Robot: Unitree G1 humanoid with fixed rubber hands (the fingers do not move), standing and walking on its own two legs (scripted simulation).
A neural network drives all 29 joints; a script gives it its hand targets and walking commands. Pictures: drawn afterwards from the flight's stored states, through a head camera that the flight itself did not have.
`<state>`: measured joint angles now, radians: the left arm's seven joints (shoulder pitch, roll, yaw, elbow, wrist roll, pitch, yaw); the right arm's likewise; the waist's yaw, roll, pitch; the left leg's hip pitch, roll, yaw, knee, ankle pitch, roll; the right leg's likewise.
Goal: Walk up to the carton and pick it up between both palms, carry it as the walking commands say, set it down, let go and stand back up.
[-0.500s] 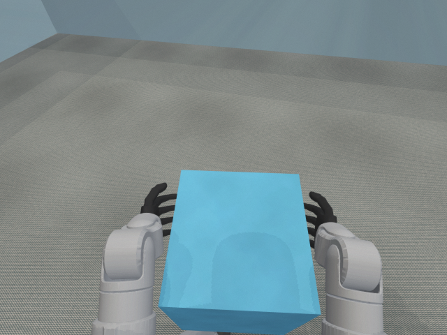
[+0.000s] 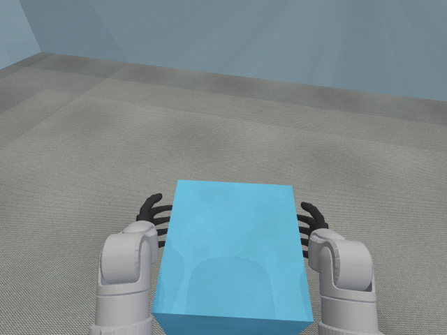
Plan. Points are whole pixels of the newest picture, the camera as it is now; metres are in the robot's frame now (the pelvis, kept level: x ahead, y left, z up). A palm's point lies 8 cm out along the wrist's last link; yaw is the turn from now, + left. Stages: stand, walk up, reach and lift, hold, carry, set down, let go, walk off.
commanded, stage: carry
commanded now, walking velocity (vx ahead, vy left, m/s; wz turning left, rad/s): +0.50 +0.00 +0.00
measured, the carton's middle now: (229, 269) +0.24 +0.00 +0.01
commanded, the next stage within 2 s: none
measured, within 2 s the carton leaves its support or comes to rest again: neither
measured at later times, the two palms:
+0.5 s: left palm (163, 179) +0.42 +0.14 +0.06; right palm (294, 177) +0.42 -0.15 +0.07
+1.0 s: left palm (176, 111) +0.74 +0.16 +0.05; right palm (268, 115) +0.73 -0.13 +0.04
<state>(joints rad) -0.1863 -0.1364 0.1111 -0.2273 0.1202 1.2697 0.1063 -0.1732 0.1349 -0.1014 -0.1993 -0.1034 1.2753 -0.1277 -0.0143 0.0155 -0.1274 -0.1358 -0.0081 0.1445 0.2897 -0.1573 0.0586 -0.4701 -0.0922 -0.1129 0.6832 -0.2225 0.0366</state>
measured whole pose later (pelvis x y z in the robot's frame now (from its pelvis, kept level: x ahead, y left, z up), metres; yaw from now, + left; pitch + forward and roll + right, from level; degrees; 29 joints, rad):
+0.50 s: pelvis +0.15 +0.00 -0.01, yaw +0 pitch +3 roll +0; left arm -0.16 -0.13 0.08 -0.35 0.09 1.23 0.12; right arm -0.18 0.14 -0.10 -0.32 -0.09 1.26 -0.14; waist 0.01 -0.03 -0.03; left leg -0.26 0.03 0.15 0.44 -0.24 0.02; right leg -0.23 -0.07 -0.14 0.56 -0.41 -0.01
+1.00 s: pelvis +0.46 +0.03 -0.02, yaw -3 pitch +5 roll -1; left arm -0.17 -0.13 0.10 -0.39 0.05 1.21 0.15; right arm -0.20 0.14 -0.10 -0.35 -0.08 1.22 -0.14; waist -0.01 0.03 0.02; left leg -0.22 -0.01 0.18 0.53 -0.40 0.05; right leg -0.37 -0.03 -0.03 1.10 -0.50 0.00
